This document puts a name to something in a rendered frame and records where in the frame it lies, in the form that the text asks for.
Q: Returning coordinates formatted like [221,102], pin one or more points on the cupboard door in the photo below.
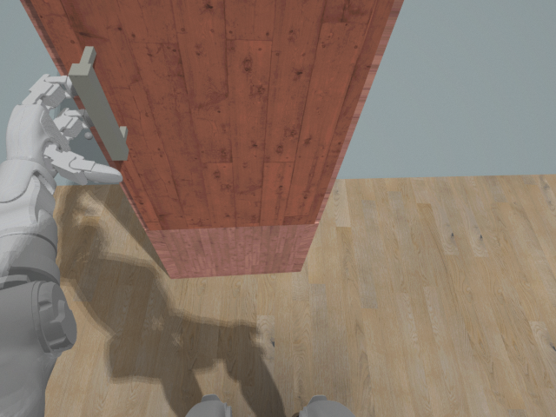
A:
[236,110]

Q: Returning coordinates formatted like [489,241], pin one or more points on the robot left shin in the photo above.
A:
[210,397]

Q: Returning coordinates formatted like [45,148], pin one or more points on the robot right shin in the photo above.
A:
[317,397]

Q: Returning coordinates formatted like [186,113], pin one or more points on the handle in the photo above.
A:
[86,83]

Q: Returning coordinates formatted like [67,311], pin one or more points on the robot left forearm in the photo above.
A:
[28,231]

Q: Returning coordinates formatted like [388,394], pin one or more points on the robot left hand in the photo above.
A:
[31,132]

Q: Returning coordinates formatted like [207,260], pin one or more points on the left robot upper arm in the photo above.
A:
[36,326]

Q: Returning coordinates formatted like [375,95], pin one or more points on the robot shin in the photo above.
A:
[317,397]
[210,397]

